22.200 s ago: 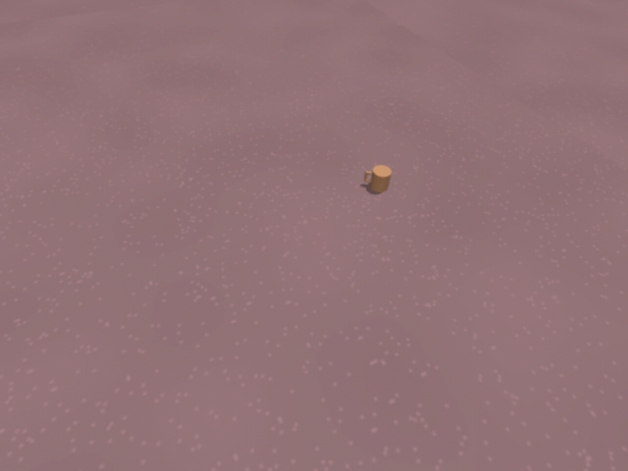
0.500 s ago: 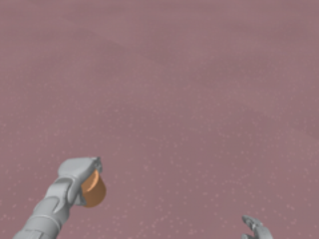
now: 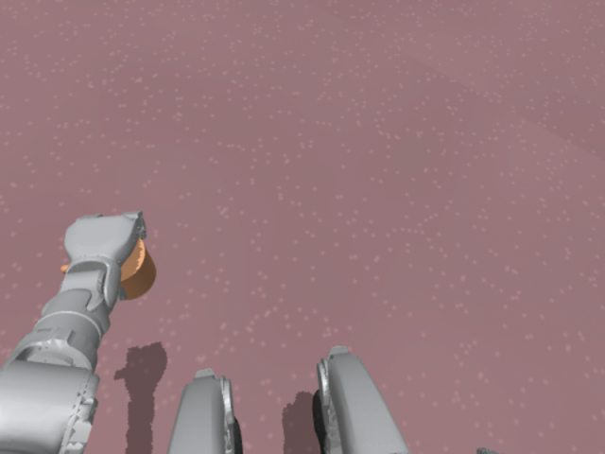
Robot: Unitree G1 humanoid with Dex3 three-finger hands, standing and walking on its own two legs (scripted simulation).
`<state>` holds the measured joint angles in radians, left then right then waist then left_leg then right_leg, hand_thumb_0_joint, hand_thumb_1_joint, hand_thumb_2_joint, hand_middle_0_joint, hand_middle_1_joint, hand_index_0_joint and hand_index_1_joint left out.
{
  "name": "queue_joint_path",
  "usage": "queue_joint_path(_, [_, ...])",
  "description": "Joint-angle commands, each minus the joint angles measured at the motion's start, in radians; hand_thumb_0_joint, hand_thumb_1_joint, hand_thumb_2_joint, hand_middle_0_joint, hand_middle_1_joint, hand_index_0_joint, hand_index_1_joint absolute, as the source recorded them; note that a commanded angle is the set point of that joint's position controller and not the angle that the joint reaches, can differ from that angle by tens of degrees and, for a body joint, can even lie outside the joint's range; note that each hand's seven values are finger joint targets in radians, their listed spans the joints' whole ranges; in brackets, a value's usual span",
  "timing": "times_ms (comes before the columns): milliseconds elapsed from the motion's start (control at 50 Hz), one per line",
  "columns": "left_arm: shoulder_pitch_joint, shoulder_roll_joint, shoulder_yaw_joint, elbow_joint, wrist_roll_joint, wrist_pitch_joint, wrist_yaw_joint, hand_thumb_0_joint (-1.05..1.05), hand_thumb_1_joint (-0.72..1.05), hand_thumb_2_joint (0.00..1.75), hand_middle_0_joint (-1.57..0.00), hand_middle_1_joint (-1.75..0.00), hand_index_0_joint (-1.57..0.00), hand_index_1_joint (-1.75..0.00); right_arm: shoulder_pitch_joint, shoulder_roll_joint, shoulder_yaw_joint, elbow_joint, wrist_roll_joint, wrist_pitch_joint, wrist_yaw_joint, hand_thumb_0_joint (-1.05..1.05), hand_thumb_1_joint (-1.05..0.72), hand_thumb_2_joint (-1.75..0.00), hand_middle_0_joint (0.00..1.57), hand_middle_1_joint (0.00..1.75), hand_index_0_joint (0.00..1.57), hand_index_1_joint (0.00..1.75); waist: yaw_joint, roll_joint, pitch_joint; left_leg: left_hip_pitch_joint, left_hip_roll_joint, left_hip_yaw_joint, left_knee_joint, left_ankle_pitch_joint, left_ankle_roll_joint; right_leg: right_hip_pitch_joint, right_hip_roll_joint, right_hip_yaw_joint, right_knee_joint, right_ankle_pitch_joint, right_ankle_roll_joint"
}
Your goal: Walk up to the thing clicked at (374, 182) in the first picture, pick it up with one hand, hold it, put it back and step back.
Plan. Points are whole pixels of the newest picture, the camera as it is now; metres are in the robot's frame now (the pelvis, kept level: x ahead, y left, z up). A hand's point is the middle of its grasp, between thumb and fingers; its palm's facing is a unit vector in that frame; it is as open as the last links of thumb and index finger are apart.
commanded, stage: crouch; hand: left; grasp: from above
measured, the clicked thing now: (110, 267) +0.43 +0.24 -0.15
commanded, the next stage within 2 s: lower in 1.36 s
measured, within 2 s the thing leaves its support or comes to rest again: neither
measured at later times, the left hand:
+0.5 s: hand (149, 277) +0.46 +0.23 -0.32, palm faces -0.46 -0.02 -0.89, open 11.1 cm
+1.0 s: hand (159, 277) +0.49 +0.23 -0.39, palm faces -0.48 -0.02 -0.88, open 11.1 cm
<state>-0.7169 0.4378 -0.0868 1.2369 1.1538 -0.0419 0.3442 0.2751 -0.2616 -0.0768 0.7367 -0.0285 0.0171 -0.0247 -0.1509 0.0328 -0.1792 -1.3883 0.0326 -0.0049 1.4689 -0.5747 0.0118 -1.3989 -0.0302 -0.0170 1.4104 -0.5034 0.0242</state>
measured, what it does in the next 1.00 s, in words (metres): lowers itself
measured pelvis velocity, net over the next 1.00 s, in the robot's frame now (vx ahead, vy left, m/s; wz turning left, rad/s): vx -0.02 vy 0.00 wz -0.05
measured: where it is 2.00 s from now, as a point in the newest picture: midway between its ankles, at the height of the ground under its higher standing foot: outside the picture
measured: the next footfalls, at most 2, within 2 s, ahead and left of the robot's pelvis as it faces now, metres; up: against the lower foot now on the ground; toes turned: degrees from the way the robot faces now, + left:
none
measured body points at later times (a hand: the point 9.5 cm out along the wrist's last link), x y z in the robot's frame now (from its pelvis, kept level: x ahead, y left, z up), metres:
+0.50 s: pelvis -0.01 +0.00 -0.16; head +0.23 +0.03 +0.22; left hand +0.48 +0.22 -0.27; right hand +0.02 -0.28 -0.27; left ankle +0.05 +0.11 -0.57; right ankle +0.07 -0.14 -0.57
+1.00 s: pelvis -0.02 +0.00 -0.22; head +0.24 +0.04 +0.14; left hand +0.51 +0.22 -0.34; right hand -0.02 -0.28 -0.32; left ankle +0.05 +0.11 -0.57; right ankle +0.07 -0.14 -0.57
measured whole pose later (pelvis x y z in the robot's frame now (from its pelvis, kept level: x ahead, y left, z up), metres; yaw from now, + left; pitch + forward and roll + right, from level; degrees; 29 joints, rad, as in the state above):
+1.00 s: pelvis -0.02 +0.00 -0.22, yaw -3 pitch +38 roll -7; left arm -1.09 0.72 0.07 1.45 1.26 -0.14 0.31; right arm 0.22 -0.27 0.04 0.70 -0.12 -0.04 0.12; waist -0.29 0.01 -0.06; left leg -2.19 0.01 -0.08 2.24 -0.72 0.01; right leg -2.18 -0.04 -0.05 2.14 -0.63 0.02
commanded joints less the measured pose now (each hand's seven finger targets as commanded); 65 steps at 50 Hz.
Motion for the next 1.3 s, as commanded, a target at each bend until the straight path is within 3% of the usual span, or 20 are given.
queue_joint_path(0, [-0.457,0.263,0.065,-0.179,-0.008,0.005,0.034,0.00,0.37,1.01,-0.74,-1.01,-0.78,-0.97,0.102,-0.175,-0.052,-0.072,-0.008,-0.040,-0.013,0.00,-0.90,-0.90,0.20,0.30,0.20,0.30,-0.014,0.121,-0.559,0.198,-0.035,-0.029,-0.100,0.121,-0.008,0.148,0.036,-0.023,-0.044,0.092,-0.069])
queue_joint_path(60, [-0.429,0.300,0.092,-0.087,0.009,0.000,0.027,0.00,0.37,1.00,-0.73,-0.99,-0.77,-0.95,0.106,-0.190,-0.045,-0.067,-0.015,-0.045,-0.006,0.00,-0.90,-0.90,0.20,0.30,0.20,0.30,-0.020,0.100,-0.548,0.117,-0.036,-0.053,-0.043,0.059,-0.008,0.047,0.033,-0.034,0.036,0.035,-0.068])
queue_joint_path(100, [-0.509,0.312,0.101,-0.131,0.015,-0.017,0.026,0.00,0.36,1.01,-0.74,-0.96,-0.77,-0.94,0.114,-0.191,-0.039,-0.066,-0.021,-0.052,-0.001,0.00,-0.90,-0.90,0.20,0.30,0.20,0.30,-0.039,0.135,-0.622,0.110,-0.037,-0.061,0.012,0.079,-0.009,-0.014,0.031,-0.039,0.090,0.044,-0.070])
queue_joint_path(260, [-0.570,0.380,0.141,-0.081,0.055,-0.054,0.040,0.00,0.44,1.05,-0.79,-0.99,-0.82,-0.96,0.152,-0.205,-0.018,-0.044,-0.044,-0.078,0.037,0.00,-0.90,-0.90,0.20,0.30,0.20,0.30,-0.073,0.178,-0.671,-0.010,-0.044,-0.062,0.170,0.086,-0.006,-0.165,0.019,-0.050,0.229,0.044,-0.067])
queue_joint_path(300, [-0.623,0.389,0.143,-0.110,0.056,-0.057,0.043,0.00,0.45,1.03,-0.79,-0.99,-0.82,-0.96,0.155,-0.209,-0.016,-0.037,-0.048,-0.082,0.045,0.00,-0.90,-0.90,0.20,0.30,0.20,0.30,-0.079,0.221,-0.707,-0.013,-0.046,-0.054,0.209,0.115,-0.007,-0.194,0.019,-0.051,0.260,0.062,-0.069])
queue_joint_path(340, [-0.589,0.375,0.140,-0.071,0.055,-0.054,0.043,0.00,0.46,1.02,-0.80,-0.99,-0.83,-0.95,0.166,-0.210,-0.015,-0.036,-0.054,-0.083,0.058,0.00,-0.90,-0.90,0.20,0.30,0.20,0.30,-0.085,0.216,-0.703,-0.016,-0.043,-0.051,0.245,0.147,-0.006,-0.207,0.019,-0.056,0.285,0.081,-0.067])
queue_joint_path(400, [-0.656,0.419,0.159,-0.116,0.059,-0.061,0.039,0.00,0.45,1.04,-0.82,-0.98,-0.84,-0.96,0.176,-0.217,-0.013,-0.032,-0.060,-0.085,0.072,0.00,-0.90,-0.91,0.20,0.30,0.20,0.30,-0.093,0.245,-0.777,-0.032,-0.048,-0.031,0.315,0.221,0.000,-0.185,0.019,-0.052,0.327,0.152,-0.064])
queue_joint_path(420, [-0.604,0.428,0.168,-0.071,0.065,-0.057,0.037,0.00,0.45,1.04,-0.82,-0.97,-0.84,-0.95,0.181,-0.218,-0.009,-0.033,-0.062,-0.085,0.078,0.00,-0.90,-0.91,0.20,0.30,0.20,0.30,-0.089,0.242,-0.744,-0.038,-0.047,-0.037,0.323,0.241,-0.004,-0.202,0.014,-0.055,0.341,0.160,-0.064])
queue_joint_path(460, [-0.638,0.396,0.151,-0.091,0.060,-0.066,0.030,0.00,0.45,1.05,-0.82,-0.98,-0.84,-0.96,0.182,-0.215,-0.011,-0.034,-0.067,-0.083,0.088,0.00,-0.91,-0.91,0.20,0.30,0.20,0.30,-0.104,0.232,-0.752,-0.061,-0.045,-0.029,0.357,0.243,0.002,-0.203,0.020,-0.057,0.355,0.172,-0.062])
queue_joint_path(540, [-0.679,0.455,0.169,-0.089,0.071,-0.077,0.027,0.00,0.46,1.04,-0.83,-0.97,-0.85,-0.95,0.181,-0.226,-0.010,-0.035,-0.070,-0.079,0.100,0.00,-0.91,-0.91,0.20,0.30,0.20,0.30,-0.101,0.278,-0.748,-0.088,-0.044,-0.023,0.396,0.238,-0.002,-0.243,0.022,-0.058,0.400,0.165,-0.064])
queue_joint_path(620, [-0.693,0.432,0.155,-0.052,0.073,-0.088,0.023,0.00,0.46,1.05,-0.83,-0.97,-0.85,-0.95,0.184,-0.225,-0.004,-0.034,-0.077,-0.075,0.114,0.00,-0.91,-0.91,0.20,0.30,0.20,0.30,-0.125,0.256,-0.687,-0.148,-0.042,-0.020,0.438,0.220,0.004,-0.269,0.025,-0.062,0.425,0.164,-0.060])
queue_joint_path(720, [-0.734,0.501,0.177,-0.028,0.093,-0.095,0.023,0.00,0.46,1.05,-0.83,-0.97,-0.85,-0.95,0.180,-0.241,-0.002,-0.040,-0.078,-0.067,0.123,0.00,-0.91,-0.91,0.20,0.30,0.20,0.30,-0.131,0.269,-0.696,-0.202,-0.044,-0.017,0.470,0.180,0.005,-0.295,0.029,-0.069,0.469,0.140,-0.060])
queue_joint_path(760, [-0.688,0.483,0.174,0.028,0.084,-0.091,0.026,0.00,0.49,1.04,-0.84,-0.98,-0.86,-0.96,0.179,-0.234,0.007,-0.043,-0.081,-0.067,0.126,0.00,-0.91,-0.90,0.20,0.30,0.20,0.30,-0.130,0.246,-0.643,-0.243,-0.046,-0.017,0.475,0.154,0.006,-0.304,0.027,-0.071,0.477,0.124,-0.058])
queue_joint_path(880, [-0.757,0.526,0.180,0.011,0.098,-0.096,0.023,0.00,0.53,1.06,-0.86,-1.00,-0.89,-0.98,0.192,-0.256,0.019,-0.043,-0.084,-0.059,0.132,0.00,-0.91,-0.90,0.20,0.30,0.20,0.30,-0.142,0.308,-0.681,-0.229,-0.042,-0.032,0.504,0.169,-0.002,-0.358,0.028,-0.087,0.533,0.126,-0.061])
queue_joint_path(960, [-0.765,0.543,0.176,0.065,0.104,-0.103,0.024,0.00,0.57,1.09,-0.90,-1.01,-0.92,-0.99,0.198,-0.258,0.041,-0.044,-0.089,-0.058,0.135,0.00,-0.91,-0.90,0.20,0.30,0.20,0.30,-0.169,0.275,-0.620,-0.319,-0.046,-0.027,0.531,0.116,0.008,-0.354,0.033,-0.094,0.541,0.097,-0.058])
queue_joint_path(1020, [-0.803,0.584,0.185,0.040,0.107,-0.107,0.027,0.00,0.56,1.08,-0.90,-1.01,-0.92,-0.99,0.197,-0.266,0.052,-0.039,-0.088,-0.057,0.133,0.00,-0.91,-0.90,0.20,0.30,0.20,0.30,-0.156,0.315,-0.646,-0.304,-0.045,-0.027,0.542,0.119,0.005,-0.373,0.034,-0.096,0.560,0.095,-0.062])
queue_joint_path(1080, [-0.802,0.567,0.171,0.064,0.110,-0.108,0.025,0.00,0.60,1.11,-0.93,-1.02,-0.95,-1.00,0.201,-0.267,0.062,-0.045,-0.090,-0.056,0.135,0.00,-0.91,-0.90,0.20,0.30,0.20,0.30,-0.181,0.303,-0.629,-0.325,-0.044,-0.033,0.560,0.113,0.007,-0.386,0.038,-0.105,0.572,0.094,-0.060])
queue_joint_path(1140, [-0.811,0.603,0.183,0.059,0.116,-0.110,0.029,0.00,0.59,1.08,-0.93,-1.00,-0.95,-0.98,0.199,-0.272,0.072,-0.044,-0.090,-0.057,0.135,0.00,-0.91,-0.90,0.20,0.30,0.20,0.30,-0.171,0.341,-0.620,-0.326,-0.043,-0.040,0.559,0.105,0.002,-0.414,0.036,-0.113,0.589,0.084,-0.064])
queue_joint_path(1200, [-0.815,0.588,0.173,0.086,0.114,-0.106,0.026,0.00,0.59,1.09,-0.93,-1.00,-0.95,-0.99,0.207,-0.280,0.079,-0.045,-0.093,-0.059,0.137,0.00,-0.91,-0.90,0.20,0.30,0.20,0.30,-0.202,0.327,-0.575,-0.332,-0.040,-0.049,0.571,0.086,0.002,-0.443,0.033,-0.120,0.594,0.072,-0.061])
queue_joint_path(1280, [-0.816,0.592,0.167,0.074,0.111,-0.105,0.018,0.00,0.59,1.07,-0.94,-0.97,-0.95,-0.96,0.205,-0.287,0.088,-0.049,-0.094,-0.061,0.139,0.00,-0.91,-0.90,0.20,0.30,0.20,0.30,-0.200,0.375,-0.574,-0.312,-0.039,-0.056,0.574,0.098,-0.004,-0.467,0.031,-0.125,0.614,0.081,-0.064])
